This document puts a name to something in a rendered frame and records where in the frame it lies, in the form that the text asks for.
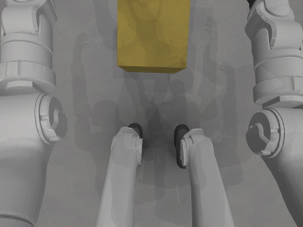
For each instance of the robot right foot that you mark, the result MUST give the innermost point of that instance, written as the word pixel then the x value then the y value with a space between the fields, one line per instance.
pixel 179 133

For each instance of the robot right forearm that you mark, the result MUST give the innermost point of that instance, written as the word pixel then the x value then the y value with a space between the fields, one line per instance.
pixel 277 49

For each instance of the right robot upper arm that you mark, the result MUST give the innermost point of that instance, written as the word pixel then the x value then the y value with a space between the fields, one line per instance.
pixel 276 134

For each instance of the carton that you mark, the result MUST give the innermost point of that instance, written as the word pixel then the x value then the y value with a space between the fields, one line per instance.
pixel 152 35

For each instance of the robot left forearm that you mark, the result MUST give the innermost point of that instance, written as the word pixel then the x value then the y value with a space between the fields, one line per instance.
pixel 26 65

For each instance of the left robot upper arm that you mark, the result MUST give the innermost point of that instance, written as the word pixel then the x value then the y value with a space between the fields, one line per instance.
pixel 30 125

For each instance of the right robot thigh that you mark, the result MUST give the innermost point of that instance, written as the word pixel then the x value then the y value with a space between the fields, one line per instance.
pixel 209 203

